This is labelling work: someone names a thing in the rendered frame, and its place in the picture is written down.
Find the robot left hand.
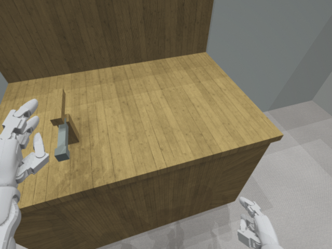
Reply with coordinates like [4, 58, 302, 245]
[0, 99, 49, 189]

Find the robot left forearm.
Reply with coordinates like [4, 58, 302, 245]
[0, 186, 21, 249]

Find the counter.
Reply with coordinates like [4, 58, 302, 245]
[0, 0, 284, 249]

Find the robot right hand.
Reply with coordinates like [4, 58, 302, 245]
[238, 197, 279, 249]

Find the tap lever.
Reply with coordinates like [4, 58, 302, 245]
[54, 118, 70, 162]

